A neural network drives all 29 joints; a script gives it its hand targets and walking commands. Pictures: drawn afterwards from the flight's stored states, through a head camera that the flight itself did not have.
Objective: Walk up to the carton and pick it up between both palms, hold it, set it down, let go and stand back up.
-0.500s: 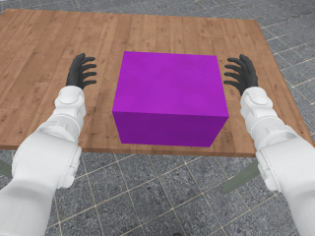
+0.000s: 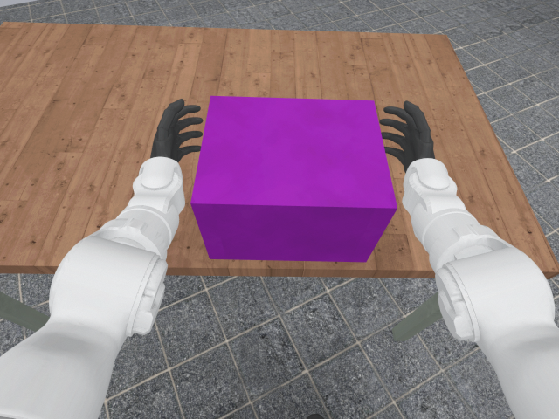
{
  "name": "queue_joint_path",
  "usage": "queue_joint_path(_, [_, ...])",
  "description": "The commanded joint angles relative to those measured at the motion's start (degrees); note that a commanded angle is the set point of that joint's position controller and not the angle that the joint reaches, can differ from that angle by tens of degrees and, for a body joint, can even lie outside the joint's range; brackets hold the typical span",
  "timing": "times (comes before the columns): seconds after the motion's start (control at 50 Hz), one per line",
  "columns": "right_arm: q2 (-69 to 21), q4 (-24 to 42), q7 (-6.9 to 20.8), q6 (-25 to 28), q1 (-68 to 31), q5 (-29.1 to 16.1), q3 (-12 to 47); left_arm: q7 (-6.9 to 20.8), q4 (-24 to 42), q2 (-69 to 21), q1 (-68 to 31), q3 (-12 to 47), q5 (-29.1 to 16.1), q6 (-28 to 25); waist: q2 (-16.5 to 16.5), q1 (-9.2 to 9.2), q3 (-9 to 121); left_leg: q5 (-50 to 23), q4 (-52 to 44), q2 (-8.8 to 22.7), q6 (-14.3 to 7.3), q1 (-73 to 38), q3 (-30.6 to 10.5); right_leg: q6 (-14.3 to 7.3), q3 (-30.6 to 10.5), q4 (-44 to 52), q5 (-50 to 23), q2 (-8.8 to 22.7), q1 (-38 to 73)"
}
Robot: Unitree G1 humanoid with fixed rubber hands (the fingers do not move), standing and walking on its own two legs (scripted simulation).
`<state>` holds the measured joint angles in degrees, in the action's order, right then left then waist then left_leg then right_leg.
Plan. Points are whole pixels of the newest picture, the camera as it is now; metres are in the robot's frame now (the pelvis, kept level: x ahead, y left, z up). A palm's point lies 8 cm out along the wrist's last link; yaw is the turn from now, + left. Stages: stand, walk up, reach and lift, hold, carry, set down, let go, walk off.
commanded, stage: reach and lift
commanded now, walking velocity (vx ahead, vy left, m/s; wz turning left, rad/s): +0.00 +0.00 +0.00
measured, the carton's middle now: (290, 181) +0.49 -0.02 +0.02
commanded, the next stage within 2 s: none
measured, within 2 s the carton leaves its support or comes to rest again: leaves its support in 1.80 s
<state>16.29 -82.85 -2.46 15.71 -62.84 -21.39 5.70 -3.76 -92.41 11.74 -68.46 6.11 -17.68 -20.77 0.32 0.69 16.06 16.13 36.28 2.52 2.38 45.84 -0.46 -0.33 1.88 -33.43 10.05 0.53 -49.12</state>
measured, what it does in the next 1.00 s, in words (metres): stands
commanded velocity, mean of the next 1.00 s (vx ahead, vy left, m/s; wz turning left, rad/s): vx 0.00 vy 0.00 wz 0.00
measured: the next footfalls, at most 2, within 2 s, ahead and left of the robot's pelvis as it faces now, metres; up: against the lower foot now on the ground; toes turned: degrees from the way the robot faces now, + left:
none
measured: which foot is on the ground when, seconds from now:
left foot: down 0.00-1.00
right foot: down 0.00-1.00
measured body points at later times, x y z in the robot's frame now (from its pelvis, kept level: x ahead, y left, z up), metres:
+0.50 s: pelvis +0.00 +0.00 +0.00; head +0.09 +0.01 +0.44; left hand +0.49 +0.16 +0.09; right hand +0.48 -0.20 +0.09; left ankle -0.01 +0.14 -0.71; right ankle +0.04 -0.12 -0.71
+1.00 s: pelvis +0.03 +0.01 +0.03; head +0.12 +0.01 +0.47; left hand +0.49 +0.17 +0.08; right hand +0.47 -0.19 +0.09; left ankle -0.01 +0.14 -0.71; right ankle +0.04 -0.12 -0.71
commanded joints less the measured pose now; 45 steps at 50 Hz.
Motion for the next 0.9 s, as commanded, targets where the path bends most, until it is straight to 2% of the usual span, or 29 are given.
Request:
queue_joint_path(0.0, [4.21, 7.39, 0.35, 1.47, -23.01, 0.83, -0.11, -0.13, 5.8, 5.78, -19.98, -0.71, 0.65, -1.63, 1.31, -0.88, 30.95, -20.5, -1.7, -2.28, 1.12, -8.24, 3.22, 0.73, -0.29, -0.88, -17.69, -0.76, 28.27])
queue_joint_path(0.1, [3.06, 6.23, 0.35, 1.55, -22.83, 1.37, -0.19, 0.13, 4.95, 4.64, -19.82, -0.87, 0.55, -2.24, 2.06, -0.38, 29.67, -20.79, -1.24, -2.28, 0.92, -8.44, 3.09, 0.77, -0.35, -0.87, -18.04, -0.6, 27.44])
queue_joint_path(0.24, [1.2, 5.92, 0.46, 1.4, -22.79, 2.6, -1.75, 0.24, 5.73, 3.01, -20.89, -0.74, 1.3, -2.84, -0.26, 0.05, 29.73, -20.49, -1.9, -2.16, 1.23, -9.21, 2.79, 0.39, -0.14, -0.37, -17.05, -0.29, 26.97])
queue_joint_path(0.36, [0.45, 7.08, 0.77, 1.39, -23.1, 3.9, -2.77, 0.12, 6.74, 1.31, -21.27, -0.72, 1.55, -2.99, -0.53, 0.16, 31.17, -22.13, -1.29, -2.03, 1.55, -11.53, 2.64, 0.2, 0.39, 0.19, -16.7, -0.58, 25.57])
queue_joint_path(0.4, [-0.68, 6.59, 0.82, 0.94, -22.65, 4.57, -3.25, 0.49, 5.79, 1.15, -20.91, -1.65, 2.38, -2.87, 0.2, 0.22, 29.58, -20.73, -1.87, -2.2, 0.98, -10.23, 2.72, 0.48, 0.0, 0.33, -16.68, -0.18, 26.98])
queue_joint_path(0.5, [-4.34, 9.33, 1.39, 1.27, -22.84, 7.93, -5.68, 1.29, 8.31, -2.1, -21.62, -3.4, 4.45, -3.47, -0.38, 0.48, 31.0, -22.68, -2.41, -2.31, 1.22, -12.56, 2.85, 0.47, 0.38, 1.36, -17.96, -0.18, 28.01])
queue_joint_path(0.58, [-12.58, 11.73, 3.1, 1.65, -21.42, 15.81, -11.32, 4.08, 10.39, -8.09, -21.53, -8.76, 10.51, -3.95, -0.07, 1.13, 27.83, -22.38, -5.35, -2.57, 0.85, -15.02, 3.37, 0.96, 0.73, 3.85, -19.24, 0.41, 32.24])
queue_joint_path(0.62, [-19.89, 13.25, 4.89, 2.16, -19.8, 22.97, -15.54, 6.53, 11.42, -13.7, -20.66, -12.51, 16.09, -4.08, -0.79, 1.46, 25.45, -22.0, -7.81, -2.77, 0.92, -17.38, 3.78, 1.03, 1.34, 5.99, -20.45, 0.64, 35.3])
queue_joint_path(0.66, [-30.57, 14.93, 7.92, 3.2, -18.19, 32.02, -19.55, 9.84, 11.31, -23.38, -18.85, -15.41, 22.4, -4.41, -1.87, 1.57, 21.87, -20.95, -10.78, -2.85, 1.19, -19.67, 4.0, 0.75, 2.26, 8.57, -21.72, 0.69, 38.31])
queue_joint_path(0.7, [-32.01, 14.42, 9.59, 3.68, -14.8, 37.53, -23.5, 10.98, 10.65, -24.75, -16.04, -19.2, 26.35, -4.62, -2.04, 1.49, 16.82, -18.96, -13.3, -2.67, 1.13, -21.04, 4.26, 0.39, 2.58, 10.6, -20.9, 0.66, 40.13])
queue_joint_path(0.8, [-34.84, 15.74, 10.89, 3.38, -9.76, 43.55, -26.49, 10.12, 14.38, -24.47, -12.79, -24.31, 30.69, -2.97, 0.56, 0.11, 12.07, -14.14, -17.79, -2.3, -0.94, -21.17, 5.27, 1.45, 2.29, 12.74, -17.25, 1.03, 43.04])
queue_joint_path(0.88, [-36.5, 17.29, 11.36, 2.65, -7.88, 45.1, -26.61, 9.33, 17.79, -26.19, -10.32, -25.32, 32.84, -0.48, 0.61, -0.23, 12.45, -17.36, -17.97, -1.92, -1.22, -24.09, 5.47, 1.63, 2.53, 12.97, -20.3, 0.62, 44.59])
